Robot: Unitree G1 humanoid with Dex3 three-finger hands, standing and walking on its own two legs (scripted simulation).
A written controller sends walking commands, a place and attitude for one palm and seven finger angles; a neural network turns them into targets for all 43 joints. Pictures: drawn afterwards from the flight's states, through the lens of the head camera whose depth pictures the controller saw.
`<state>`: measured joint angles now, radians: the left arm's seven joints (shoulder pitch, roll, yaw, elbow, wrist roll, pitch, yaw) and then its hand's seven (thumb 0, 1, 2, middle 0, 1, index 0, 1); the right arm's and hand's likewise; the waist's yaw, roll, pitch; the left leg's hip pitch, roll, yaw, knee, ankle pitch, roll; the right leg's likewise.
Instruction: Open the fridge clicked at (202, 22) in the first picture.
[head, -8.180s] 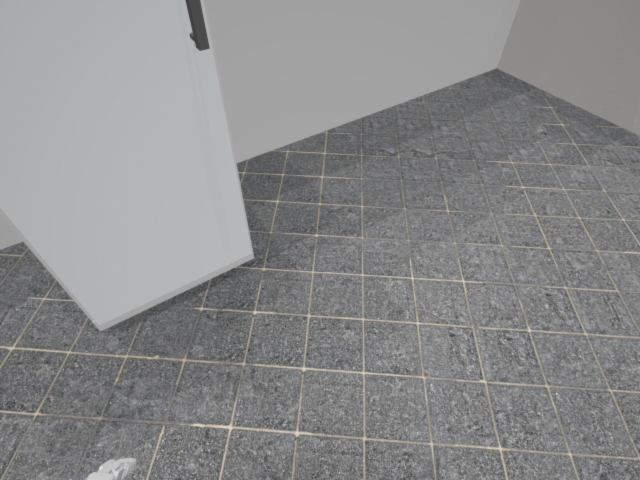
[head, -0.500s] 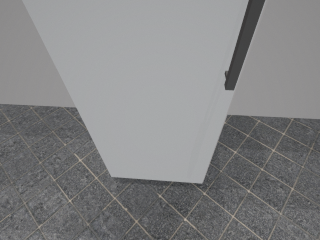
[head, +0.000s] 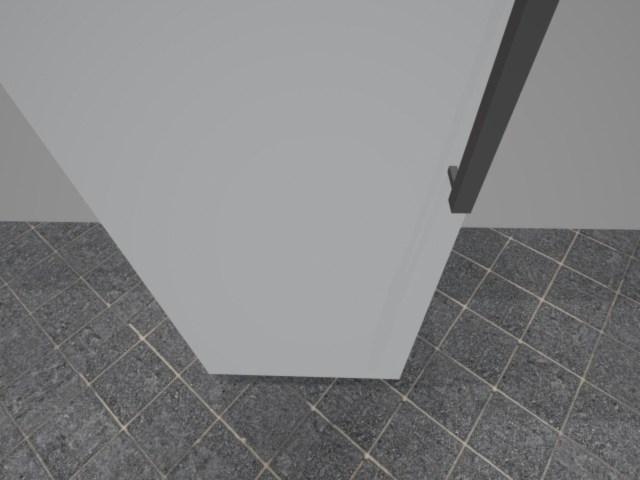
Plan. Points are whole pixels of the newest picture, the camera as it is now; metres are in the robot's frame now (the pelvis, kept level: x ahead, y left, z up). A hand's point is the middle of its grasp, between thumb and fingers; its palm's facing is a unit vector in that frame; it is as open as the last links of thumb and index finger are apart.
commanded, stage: come to a stop and stand still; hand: right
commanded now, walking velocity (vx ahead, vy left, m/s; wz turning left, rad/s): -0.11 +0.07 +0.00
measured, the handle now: (491, 91) +0.43 -0.15 +0.26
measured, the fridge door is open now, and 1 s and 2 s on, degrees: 0 0 0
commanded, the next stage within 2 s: look again from close up in 1.32 s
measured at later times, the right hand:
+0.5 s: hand out of the picture -0.01 -0.15 -0.17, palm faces +0.05 +0.98 -0.19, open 7.3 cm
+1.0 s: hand out of the picture -0.02 -0.17 -0.16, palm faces -0.01 +0.98 -0.22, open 7.4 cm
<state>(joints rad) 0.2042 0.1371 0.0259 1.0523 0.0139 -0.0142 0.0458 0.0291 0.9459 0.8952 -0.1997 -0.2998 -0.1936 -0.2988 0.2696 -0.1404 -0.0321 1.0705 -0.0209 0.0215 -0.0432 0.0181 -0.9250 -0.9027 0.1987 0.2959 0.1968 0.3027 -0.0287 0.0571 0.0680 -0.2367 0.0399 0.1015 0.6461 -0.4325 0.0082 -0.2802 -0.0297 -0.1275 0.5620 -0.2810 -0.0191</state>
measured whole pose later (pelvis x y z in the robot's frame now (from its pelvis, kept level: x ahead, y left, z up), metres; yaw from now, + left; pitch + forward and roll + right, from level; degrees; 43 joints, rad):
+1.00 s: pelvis -0.03 +0.00 +0.01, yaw +1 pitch -1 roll +0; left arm 0.36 0.12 -0.01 1.07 0.01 -0.01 0.01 0.01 0.91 0.90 -0.20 -0.30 -0.19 -0.30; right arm 0.31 -0.13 0.01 1.09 -0.02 -0.02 -0.04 0.01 -0.91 -0.90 0.20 0.30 0.20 0.30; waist 0.02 -0.04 0.00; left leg -0.23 0.01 0.07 0.52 -0.29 0.02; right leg -0.25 -0.01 -0.08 0.52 -0.26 -0.02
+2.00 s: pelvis -0.01 +0.00 +0.01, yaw +1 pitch -1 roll -1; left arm 0.26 0.16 -0.01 1.14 0.01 -0.02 0.03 0.01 0.92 0.90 -0.20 -0.30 -0.19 -0.30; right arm 0.27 -0.16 0.01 1.11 -0.02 -0.02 -0.03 0.01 -0.91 -0.90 0.20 0.30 0.20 0.30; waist 0.00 0.00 0.04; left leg -0.14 0.02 0.07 0.43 -0.28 0.02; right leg -0.15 0.00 -0.08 0.41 -0.25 -0.02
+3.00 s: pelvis -0.04 +0.01 -0.01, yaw -1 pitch +3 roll +1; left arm 0.24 0.20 -0.07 0.62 -0.05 -0.26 0.08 0.02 0.90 0.89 -0.21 -0.30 -0.20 -0.30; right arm 0.30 -0.31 -0.24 -0.04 0.32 -0.19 0.33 0.01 -0.25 -0.63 0.25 0.71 0.24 0.72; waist -0.02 -0.04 -0.06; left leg -0.38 0.00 0.13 0.70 -0.37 0.04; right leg -0.44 -0.04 -0.02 0.74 -0.35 0.00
